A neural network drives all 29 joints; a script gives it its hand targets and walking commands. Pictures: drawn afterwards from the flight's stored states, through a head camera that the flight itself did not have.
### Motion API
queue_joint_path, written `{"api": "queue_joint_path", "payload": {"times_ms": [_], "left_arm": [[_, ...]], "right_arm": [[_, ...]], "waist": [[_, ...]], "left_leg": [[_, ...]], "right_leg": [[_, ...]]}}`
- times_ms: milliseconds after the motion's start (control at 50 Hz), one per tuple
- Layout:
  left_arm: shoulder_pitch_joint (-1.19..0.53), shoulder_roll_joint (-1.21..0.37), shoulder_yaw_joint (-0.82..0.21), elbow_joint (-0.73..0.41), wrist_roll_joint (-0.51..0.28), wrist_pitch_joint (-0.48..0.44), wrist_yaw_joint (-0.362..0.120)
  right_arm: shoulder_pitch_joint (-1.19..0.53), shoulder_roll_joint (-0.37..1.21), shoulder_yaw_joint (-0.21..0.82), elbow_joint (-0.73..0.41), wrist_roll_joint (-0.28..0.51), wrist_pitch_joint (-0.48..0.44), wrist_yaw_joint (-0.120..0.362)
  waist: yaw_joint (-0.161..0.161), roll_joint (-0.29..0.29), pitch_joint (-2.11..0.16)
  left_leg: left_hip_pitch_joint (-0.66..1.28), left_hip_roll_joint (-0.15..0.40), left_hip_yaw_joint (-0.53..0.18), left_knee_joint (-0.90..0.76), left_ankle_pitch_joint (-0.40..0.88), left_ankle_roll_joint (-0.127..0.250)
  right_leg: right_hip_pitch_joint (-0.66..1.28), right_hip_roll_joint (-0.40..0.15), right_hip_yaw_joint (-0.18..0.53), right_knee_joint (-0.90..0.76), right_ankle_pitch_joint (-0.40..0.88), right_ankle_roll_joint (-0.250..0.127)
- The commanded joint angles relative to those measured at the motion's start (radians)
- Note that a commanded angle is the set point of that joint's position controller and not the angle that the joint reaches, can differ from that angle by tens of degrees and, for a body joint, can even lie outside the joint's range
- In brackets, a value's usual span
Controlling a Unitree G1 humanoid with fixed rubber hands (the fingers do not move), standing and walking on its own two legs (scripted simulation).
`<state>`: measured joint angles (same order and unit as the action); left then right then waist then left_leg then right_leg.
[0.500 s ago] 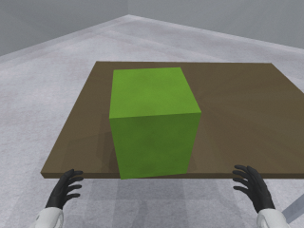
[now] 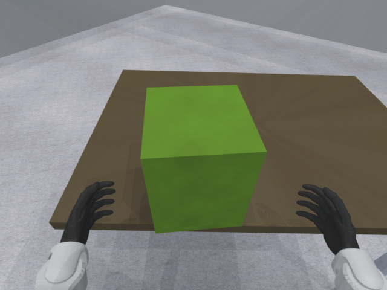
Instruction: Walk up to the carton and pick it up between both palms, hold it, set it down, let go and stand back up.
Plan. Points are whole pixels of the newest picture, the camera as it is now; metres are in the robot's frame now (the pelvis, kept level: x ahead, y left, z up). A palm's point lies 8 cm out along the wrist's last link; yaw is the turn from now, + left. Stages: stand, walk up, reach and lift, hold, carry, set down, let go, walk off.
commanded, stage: reach and lift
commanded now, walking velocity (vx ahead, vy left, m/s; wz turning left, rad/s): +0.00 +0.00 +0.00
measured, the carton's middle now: (196, 159) +0.38 +0.02 +0.09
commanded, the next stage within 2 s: none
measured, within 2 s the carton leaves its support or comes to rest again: neither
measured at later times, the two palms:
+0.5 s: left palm (76, 188) +0.25 +0.22 +0.14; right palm (328, 192) +0.27 -0.21 +0.14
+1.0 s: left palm (82, 139) +0.31 +0.22 +0.20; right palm (324, 144) +0.34 -0.22 +0.18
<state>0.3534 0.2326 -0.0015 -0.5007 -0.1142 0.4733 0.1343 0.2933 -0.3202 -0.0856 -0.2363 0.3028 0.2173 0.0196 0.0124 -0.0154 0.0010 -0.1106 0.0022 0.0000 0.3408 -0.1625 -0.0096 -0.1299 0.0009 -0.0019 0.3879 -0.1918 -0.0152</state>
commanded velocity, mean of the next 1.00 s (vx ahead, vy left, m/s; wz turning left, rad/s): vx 0.00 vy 0.00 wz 0.00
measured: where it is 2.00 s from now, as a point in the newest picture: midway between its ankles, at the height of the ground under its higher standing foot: outside the picture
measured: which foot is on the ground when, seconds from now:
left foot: down 0.00-1.00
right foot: down 0.00-1.00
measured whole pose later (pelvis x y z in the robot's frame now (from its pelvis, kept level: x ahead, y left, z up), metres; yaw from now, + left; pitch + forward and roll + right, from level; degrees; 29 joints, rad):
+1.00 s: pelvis +0.00 +0.00 +0.00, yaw +0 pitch -4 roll +1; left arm -0.40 0.22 0.19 -0.20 -0.13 0.88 0.14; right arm -0.40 -0.47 -0.03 0.10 0.45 0.48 -0.02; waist 0.02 0.00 0.00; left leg -0.11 0.00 0.00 0.34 -0.16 -0.01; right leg -0.13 0.00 0.00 0.39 -0.19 -0.02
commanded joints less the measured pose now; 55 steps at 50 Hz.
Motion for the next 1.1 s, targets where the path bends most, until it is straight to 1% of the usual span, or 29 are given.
{"api": "queue_joint_path", "payload": {"times_ms": [0,20,80,140,160,200,260,300,340,380,420,480,540,600,680,760,820,880,940,1020,1080], "left_arm": [[-0.171,0.012,0.052,-0.214,-0.093,0.013,0.016],[-0.212,0.013,0.051,-0.209,-0.097,0.028,0.018],[-0.322,0.014,0.060,-0.216,-0.108,0.073,0.032],[-0.399,0.008,0.065,-0.183,-0.109,0.120,0.045],[-0.417,0.004,0.070,-0.155,-0.103,0.137,0.046],[-0.442,-0.002,0.085,-0.112,-0.089,0.171,0.046],[-0.459,-0.015,0.114,-0.051,-0.060,0.222,0.035],[-0.471,-0.020,0.133,-0.039,-0.045,0.250,0.025],[-0.494,-0.022,0.148,-0.050,-0.039,0.268,0.016],[-0.542,-0.017,0.158,-0.079,-0.040,0.275,0.011],[-0.598,-0.004,0.166,-0.099,-0.047,0.276,0.008],[-0.683,0.016,0.175,-0.103,-0.062,0.279,0.008],[-0.741,0.022,0.179,-0.032,-0.065,0.293,0.006],[-0.777,0.025,0.191,0.052,-0.053,0.318,-0.005],[-0.831,0.032,0.206,0.093,-0.041,0.343,-0.014],[-0.925,0.053,0.217,0.079,-0.052,0.352,-0.012],[-1.001,0.075,0.227,0.116,-0.060,0.357,-0.009],[-1.052,0.082,0.234,0.186,-0.055,0.370,-0.010],[-1.103,0.084,0.241,0.250,-0.047,0.380,-0.012],[-1.160,0.098,0.249,0.252,-0.040,0.384,-0.008],[-1.229,0.115,0.252,0.270,-0.038,0.386,-0.001]], "right_arm": [[-0.127,-0.123,0.001,-0.281,0.032,0.014,-0.024],[-0.168,-0.126,-0.005,-0.280,0.032,0.025,-0.026],[-0.278,-0.134,-0.018,-0.296,0.038,0.053,-0.031],[-0.364,-0.147,-0.030,-0.298,0.042,0.074,-0.034],[-0.381,-0.150,-0.030,-0.279,0.044,0.083,-0.036],[-0.410,-0.158,-0.025,-0.249,0.053,0.099,-0.038],[-0.433,-0.175,-0.007,-0.188,0.071,0.125,-0.046],[-0.449,-0.191,0.004,-0.148,0.085,0.140,-0.051],[-0.471,-0.203,0.013,-0.119,0.099,0.152,-0.056],[-0.513,-0.212,0.015,-0.095,0.112,0.159,-0.057],[-0.564,-0.221,0.010,-0.082,0.118,0.165,-0.057],[-0.648,-0.234,0.000,-0.042,0.124,0.177,-0.052],[-0.714,-0.248,-0.004,0.044,0.129,0.195,-0.042],[-0.767,-0.260,0.009,0.118,0.137,0.210,-0.037],[-0.848,-0.277,0.029,0.145,0.153,0.213,-0.037],[-0.957,-0.298,0.032,0.146,0.163,0.206,-0.039],[-1.042,-0.313,0.026,0.196,0.166,0.212,-0.036],[-1.097,-0.317,0.030,0.284,0.170,0.228,-0.033],[-1.156,-0.317,0.045,0.358,0.172,0.242,-0.028],[-1.225,-0.324,0.062,0.394,0.183,0.240,-0.027],[-1.298,-0.334,0.064,0.436,0.194,0.236,-0.024]], "waist": [[0.066,-0.035,0.027],[0.062,-0.029,0.027],[0.066,-0.017,0.015],[0.070,-0.016,-0.003],[0.070,-0.015,-0.004],[0.072,-0.014,-0.013],[0.067,-0.018,-0.021],[0.062,-0.016,-0.037],[0.053,-0.017,-0.060],[0.043,-0.008,-0.092],[0.033,-0.002,-0.121],[0.024,0.007,-0.140],[0.015,0.008,-0.123],[0.007,-0.005,-0.122],[0.007,-0.021,-0.178],[0.003,-0.033,-0.250],[0.001,-0.041,-0.260],[-0.003,-0.045,-0.241],[0.002,-0.050,-0.242],[0.013,-0.041,-0.295],[0.019,-0.022,-0.316]], "left_leg": [[0.079,0.001,0.048,-0.118,0.111,0.006],[0.067,0.003,0.047,-0.124,0.077,0.008],[0.032,0.009,0.051,-0.138,0.004,0.012],[0.015,0.012,0.054,-0.142,-0.025,0.016],[0.017,0.012,0.056,-0.142,-0.028,0.018],[0.025,0.013,0.058,-0.139,-0.016,0.019],[0.057,0.012,0.060,-0.129,0.042,0.016],[0.086,0.011,0.058,-0.120,0.093,0.010],[0.112,0.009,0.056,-0.108,0.150,0.002],[0.131,0.008,0.053,-0.095,0.199,-0.008],[0.136,0.006,0.050,-0.087,0.217,-0.015],[0.120,0.005,0.047,-0.089,0.189,-0.019],[0.090,0.011,0.043,-0.103,0.121,-0.017],[0.084,0.013,0.040,-0.110,0.082,-0.011],[0.102,0.008,0.039,-0.093,0.135,-0.006],[0.110,0.000,0.036,-0.068,0.201,-0.005],[0.090,0.001,0.033,-0.068,0.175,-0.001],[0.069,0.003,0.032,-0.078,0.119,0.003],[0.056,0.003,0.032,-0.083,0.094,0.007],[0.063,-0.001,0.034,-0.066,0.148,0.000],[0.056,-0.003,0.036,-0.055,0.167,-0.007]], "right_leg": [[-0.074,0.032,0.069,-0.178,-0.056,-0.022],[-0.078,0.031,0.070,-0.177,-0.080,-0.024],[-0.080,0.029,0.075,-0.165,-0.123,-0.026],[-0.077,0.028,0.075,-0.152,-0.128,-0.026],[-0.076,0.026,0.075,-0.151,-0.126,-0.025],[-0.061,0.026,0.074,-0.147,-0.110,-0.025],[-0.038,0.026,0.073,-0.149,-0.064,-0.026],[-0.023,0.029,0.070,-0.149,-0.027,-0.026],[-0.012,0.032,0.069,-0.148,0.016,-0.025],[-0.006,0.035,0.069,-0.142,0.056,-0.025],[-0.004,0.036,0.070,-0.137,0.078,-0.024],[-0.012,0.034,0.073,-0.134,0.068,-0.024],[-0.019,0.031,0.071,-0.136,0.028,-0.029],[-0.005,0.026,0.069,-0.140,0.021,-0.029],[0.027,0.028,0.064,-0.130,0.084,-0.023],[0.040,0.035,0.060,-0.112,0.158,-0.012],[0.029,0.034,0.058,-0.109,0.150,-0.009],[0.017,0.031,0.057,-0.115,0.112,-0.011],[0.015,0.028,0.057,-0.120,0.095,-0.011],[0.041,0.034,0.054,-0.110,0.160,-0.005],[0.039,0.038,0.053,-0.104,0.177,-0.003]]}}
